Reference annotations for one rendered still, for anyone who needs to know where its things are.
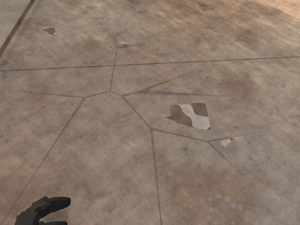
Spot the left robot hand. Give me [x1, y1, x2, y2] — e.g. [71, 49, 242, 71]
[14, 196, 71, 225]

